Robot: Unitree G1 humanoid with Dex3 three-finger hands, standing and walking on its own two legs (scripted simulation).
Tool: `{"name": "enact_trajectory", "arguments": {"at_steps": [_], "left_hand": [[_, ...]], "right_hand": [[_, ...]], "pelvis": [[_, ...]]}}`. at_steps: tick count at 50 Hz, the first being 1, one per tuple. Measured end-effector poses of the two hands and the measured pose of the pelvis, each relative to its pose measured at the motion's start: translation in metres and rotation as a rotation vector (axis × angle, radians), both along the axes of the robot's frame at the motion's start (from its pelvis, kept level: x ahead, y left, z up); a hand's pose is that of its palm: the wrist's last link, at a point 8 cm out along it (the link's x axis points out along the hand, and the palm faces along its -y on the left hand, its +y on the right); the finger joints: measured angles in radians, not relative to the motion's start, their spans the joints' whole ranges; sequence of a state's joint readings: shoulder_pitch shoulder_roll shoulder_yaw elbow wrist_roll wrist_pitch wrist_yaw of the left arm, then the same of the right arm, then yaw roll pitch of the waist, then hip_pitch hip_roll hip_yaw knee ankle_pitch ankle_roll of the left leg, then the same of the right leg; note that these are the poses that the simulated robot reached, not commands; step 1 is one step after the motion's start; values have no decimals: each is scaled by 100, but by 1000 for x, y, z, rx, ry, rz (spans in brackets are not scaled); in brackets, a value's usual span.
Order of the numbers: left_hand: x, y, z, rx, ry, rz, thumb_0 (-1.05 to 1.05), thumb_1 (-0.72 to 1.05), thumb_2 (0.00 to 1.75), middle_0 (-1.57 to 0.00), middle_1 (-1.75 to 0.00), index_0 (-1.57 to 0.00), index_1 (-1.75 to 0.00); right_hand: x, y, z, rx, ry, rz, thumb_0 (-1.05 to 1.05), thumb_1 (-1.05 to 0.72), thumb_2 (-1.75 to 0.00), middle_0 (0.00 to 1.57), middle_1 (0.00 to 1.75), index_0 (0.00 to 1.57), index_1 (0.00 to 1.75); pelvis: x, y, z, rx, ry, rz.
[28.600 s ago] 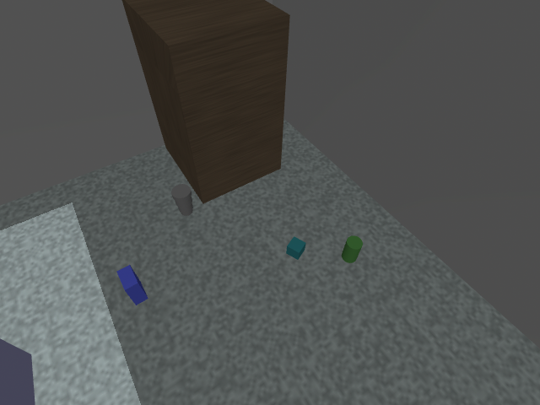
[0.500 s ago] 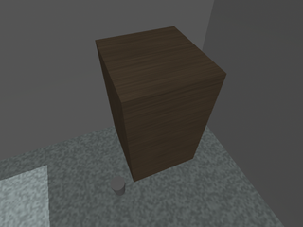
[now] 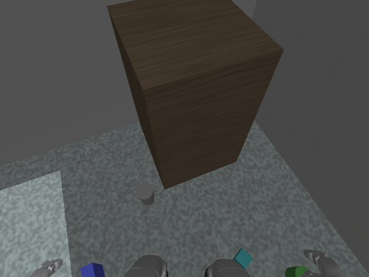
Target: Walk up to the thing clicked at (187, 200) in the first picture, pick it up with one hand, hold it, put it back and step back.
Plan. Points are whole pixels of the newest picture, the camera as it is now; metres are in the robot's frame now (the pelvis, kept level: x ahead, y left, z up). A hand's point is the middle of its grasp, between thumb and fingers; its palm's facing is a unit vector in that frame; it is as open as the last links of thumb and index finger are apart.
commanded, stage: step back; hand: left
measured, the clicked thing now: (146, 195) +0.50 +0.19 -0.68
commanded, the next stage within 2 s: none
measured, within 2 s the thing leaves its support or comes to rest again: neither
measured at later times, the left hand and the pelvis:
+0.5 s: hand out of the picture +0.04 +0.30 -0.15, palm faces -0.07 -0.92 -0.38, open 7.4 cm; pelvis -0.08 +0.04 +0.00, yaw -2 degrees
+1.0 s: hand out of the picture -0.07 +0.32 -0.15, palm faces -0.01 -0.93 -0.37, open 7.4 cm; pelvis -0.20 +0.05 +0.00, yaw -2 degrees
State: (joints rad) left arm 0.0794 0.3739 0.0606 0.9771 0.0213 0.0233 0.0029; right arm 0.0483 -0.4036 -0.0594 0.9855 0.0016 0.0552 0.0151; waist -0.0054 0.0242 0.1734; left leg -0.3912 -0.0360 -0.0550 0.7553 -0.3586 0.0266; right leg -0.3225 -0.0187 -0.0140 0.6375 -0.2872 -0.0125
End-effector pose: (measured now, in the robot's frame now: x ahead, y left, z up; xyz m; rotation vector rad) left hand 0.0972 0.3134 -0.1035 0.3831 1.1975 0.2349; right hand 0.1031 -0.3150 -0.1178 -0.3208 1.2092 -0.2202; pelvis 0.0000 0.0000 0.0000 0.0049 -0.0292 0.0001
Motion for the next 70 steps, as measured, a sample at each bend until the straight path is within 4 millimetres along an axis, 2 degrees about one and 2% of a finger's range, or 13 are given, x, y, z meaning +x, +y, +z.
{"name": "enact_trajectory", "arguments": {"at_steps": [5,12,17,23,29,34,39,44,49,56,60,64,70], "left_hand": [[-1,8,0,0,-36,-22,1,90,90,-21,-30,-21,-30],[2,30,-15,-35,-114,-21,1,90,90,-21,-30,-21,-30],[-19,32,-12,-47,-69,-19,1,90,90,-20,-30,-21,-30],[-52,28,-9,-39,-19,-50,1,90,90,-20,-30,-21,-30],[-81,18,-8,-11,-17,-66,1,90,90,-20,-30,-21,-30],[-103,14,7,-15,-50,-58,1,90,90,-21,-30,-21,-30],[-116,22,15,-6,-111,-56,1,90,90,-21,-30,-21,-30],[-134,40,0,-21,-153,-54,1,90,90,-21,-30,-21,-30],[-169,47,-4,-38,-103,-32,1,90,90,-20,-30,-21,-30],[-228,47,-7,-38,-30,-42,1,90,90,-20,-30,-21,-30],[-262,39,-10,-24,13,-62,1,90,90,-20,-30,-21,-30],[-298,24,-10,-4,23,-68,1,90,90,-20,-30,-21,-30],[-348,9,9,2,23,-46,1,90,90,-21,-30,-21,-30]], "right_hand": [[-23,9,4,-12,13,4,1,-91,-89,20,30,20,29],[-79,34,7,-58,103,30,1,-91,-89,20,30,20,29],[-104,47,19,-57,110,7,1,-91,-89,21,30,21,30],[-110,47,15,-49,33,-6,1,-90,-89,21,30,21,30],[-114,35,-5,-13,-36,-26,1,-90,-89,21,30,21,30],[-124,39,1,8,-51,-20,1,-91,-89,20,30,20,29],[-145,44,6,-11,-47,23,1,-91,-89,20,30,20,29],[-173,53,6,-50,-39,55,1,-91,-89,20,30,20,29],[-209,62,22,-52,-37,52,1,-91,-89,20,30,21,30],[-244,52,35,-78,-94,29,1,-90,-89,21,30,21,30],[-265,37,29,-78,-130,30,1,-90,-89,21,30,21,30],[-293,16,12,-65,-137,10,1,-90,-89,21,30,21,30],[-346,10,7,-33,-76,-29,1,-91,-89,20,30,20,29]], "pelvis": [[-15,13,0,11,14,9],[-40,35,-7,6,13,21],[-53,39,5,-20,23,10],[-72,39,4,-19,17,-26],[-95,31,-7,-36,-7,-49],[-115,31,2,8,-4,-57],[-137,38,3,11,7,-36],[-167,49,-8,10,-9,-5],[-193,53,1,-13,-16,-21],[-233,47,4,-27,-8,-69],[-263,37,-2,-20,-3,-94],[-294,24,-12,-39,-9,-98],[-326,18,0,19,-8,-83]]}}
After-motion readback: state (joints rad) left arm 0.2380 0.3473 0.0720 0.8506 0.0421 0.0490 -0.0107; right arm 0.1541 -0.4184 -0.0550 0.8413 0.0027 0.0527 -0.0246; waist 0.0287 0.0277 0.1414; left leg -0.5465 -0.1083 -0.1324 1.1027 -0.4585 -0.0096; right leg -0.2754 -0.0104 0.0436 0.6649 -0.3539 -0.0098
